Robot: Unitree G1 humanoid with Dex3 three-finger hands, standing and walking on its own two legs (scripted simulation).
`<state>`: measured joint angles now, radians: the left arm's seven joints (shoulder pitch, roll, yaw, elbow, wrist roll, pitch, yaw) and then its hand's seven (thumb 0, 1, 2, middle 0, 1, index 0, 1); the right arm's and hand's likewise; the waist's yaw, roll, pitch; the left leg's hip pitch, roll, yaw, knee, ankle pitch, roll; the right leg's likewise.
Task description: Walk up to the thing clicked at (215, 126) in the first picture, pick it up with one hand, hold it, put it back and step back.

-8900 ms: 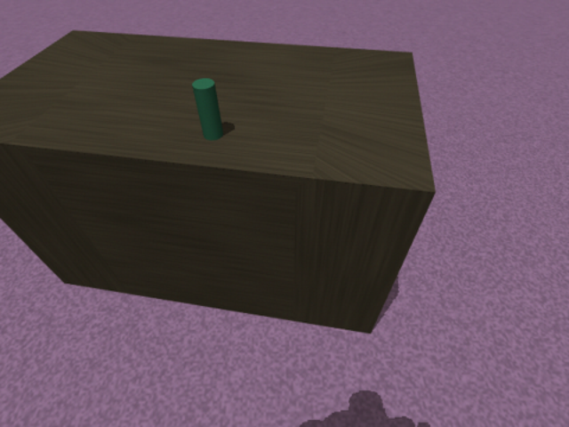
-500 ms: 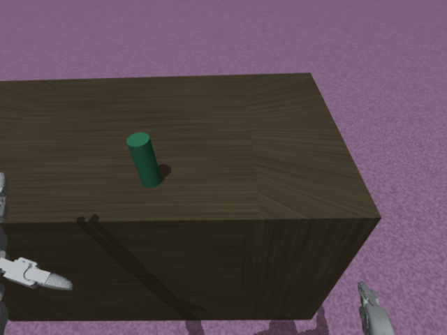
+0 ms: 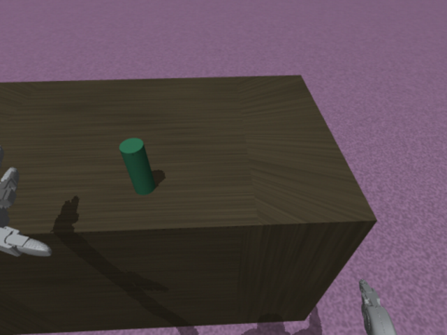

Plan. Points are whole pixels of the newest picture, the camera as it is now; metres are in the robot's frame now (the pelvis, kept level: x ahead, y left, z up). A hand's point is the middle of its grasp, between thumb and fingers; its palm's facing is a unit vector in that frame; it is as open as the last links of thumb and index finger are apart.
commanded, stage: go down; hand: left
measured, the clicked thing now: (138, 168) +0.47 +0.20 +0.05
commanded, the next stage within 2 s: none
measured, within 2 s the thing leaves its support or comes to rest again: neither
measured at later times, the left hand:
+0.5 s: hand (14, 179) +0.33 +0.35 +0.16, palm faces +0.17 -0.99 +0.00, open 17.6 cm
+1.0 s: hand (13, 170) +0.36 +0.37 +0.15, palm faces +0.16 -0.99 -0.02, open 17.6 cm
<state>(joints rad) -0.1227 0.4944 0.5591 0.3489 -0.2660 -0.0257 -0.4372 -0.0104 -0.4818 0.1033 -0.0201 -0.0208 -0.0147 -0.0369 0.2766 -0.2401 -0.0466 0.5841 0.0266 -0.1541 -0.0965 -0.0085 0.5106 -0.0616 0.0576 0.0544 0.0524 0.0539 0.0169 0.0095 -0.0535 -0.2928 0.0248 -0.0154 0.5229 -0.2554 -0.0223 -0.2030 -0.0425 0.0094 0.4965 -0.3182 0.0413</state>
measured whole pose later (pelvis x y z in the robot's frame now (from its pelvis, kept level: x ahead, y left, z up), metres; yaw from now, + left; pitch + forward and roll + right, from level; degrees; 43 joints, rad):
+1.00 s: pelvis +0.01 +0.00 -0.01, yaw +0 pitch +8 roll -1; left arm -0.51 0.76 0.62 0.90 -0.22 -0.03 -0.60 -0.01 -0.58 0.07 -0.04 -0.03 -0.04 -0.04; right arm 0.21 -0.24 0.03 0.68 0.00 -0.21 -0.16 -0.01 0.52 -0.06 0.06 0.06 0.06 0.05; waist -0.03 0.00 -0.10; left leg -0.45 0.03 -0.03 0.59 -0.28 -0.02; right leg -0.35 -0.03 0.00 0.53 -0.33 0.04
